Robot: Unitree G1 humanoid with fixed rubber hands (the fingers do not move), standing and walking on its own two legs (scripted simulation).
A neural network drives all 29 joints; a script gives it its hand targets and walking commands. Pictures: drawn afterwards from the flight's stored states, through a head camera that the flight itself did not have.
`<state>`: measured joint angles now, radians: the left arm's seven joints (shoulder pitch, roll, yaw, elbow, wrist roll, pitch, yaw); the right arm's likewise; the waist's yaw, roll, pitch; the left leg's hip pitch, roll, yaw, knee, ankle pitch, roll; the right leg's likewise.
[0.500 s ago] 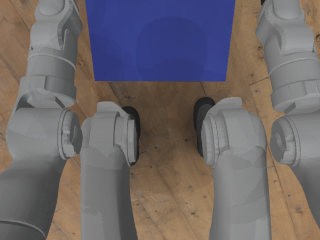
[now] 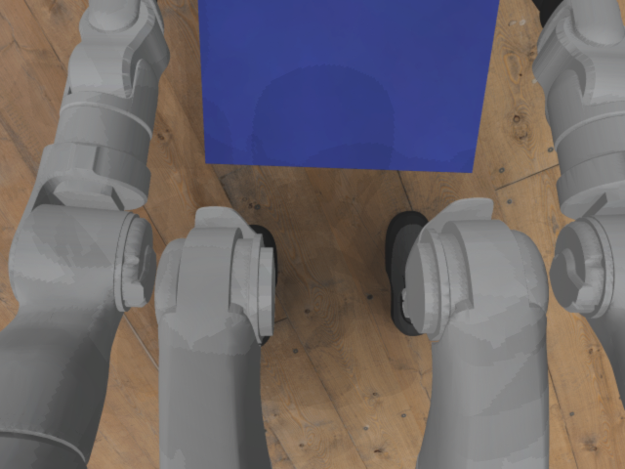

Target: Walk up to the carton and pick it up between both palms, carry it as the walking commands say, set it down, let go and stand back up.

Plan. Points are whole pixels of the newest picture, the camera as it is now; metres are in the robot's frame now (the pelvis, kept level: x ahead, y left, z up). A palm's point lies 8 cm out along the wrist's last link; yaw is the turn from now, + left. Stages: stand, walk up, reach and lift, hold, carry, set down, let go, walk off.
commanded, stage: reach and lift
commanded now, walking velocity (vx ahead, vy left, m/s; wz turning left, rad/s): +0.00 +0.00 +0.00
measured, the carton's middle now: (338, 7) +0.52 -0.01 -0.22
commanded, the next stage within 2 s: none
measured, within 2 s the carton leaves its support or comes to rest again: leaves its support in 1.20 s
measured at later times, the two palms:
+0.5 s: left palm out of the picture +0.54 +0.14 -0.17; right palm out of the picture +0.53 -0.18 -0.17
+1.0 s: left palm out of the picture +0.54 +0.14 -0.17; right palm out of the picture +0.53 -0.17 -0.16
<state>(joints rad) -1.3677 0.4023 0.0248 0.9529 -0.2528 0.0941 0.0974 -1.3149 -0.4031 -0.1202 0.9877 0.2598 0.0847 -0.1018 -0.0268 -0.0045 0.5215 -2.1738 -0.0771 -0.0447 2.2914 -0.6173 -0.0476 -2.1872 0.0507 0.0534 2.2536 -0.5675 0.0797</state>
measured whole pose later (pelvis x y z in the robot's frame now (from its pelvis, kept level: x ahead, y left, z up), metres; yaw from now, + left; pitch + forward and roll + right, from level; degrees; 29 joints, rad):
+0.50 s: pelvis +0.00 -0.01 +0.01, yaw +0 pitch +31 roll -1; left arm -1.45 0.37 -0.03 1.05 -0.25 0.04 0.11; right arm -1.41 -0.36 0.02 1.03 0.31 0.04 -0.13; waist -0.03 -0.02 0.52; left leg -2.17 -0.07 -0.06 2.24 -0.60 -0.06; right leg -2.19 0.06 0.04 2.21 -0.55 0.06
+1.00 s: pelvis +0.00 +0.00 +0.00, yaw +1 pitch +27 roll +0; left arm -1.48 0.33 0.01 1.14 -0.21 0.10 0.14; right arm -1.48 -0.29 -0.13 1.17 0.20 0.09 -0.15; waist -0.04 -0.02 0.52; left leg -2.16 -0.09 -0.05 2.30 -0.61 -0.06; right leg -2.17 0.07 0.06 2.28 -0.57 0.08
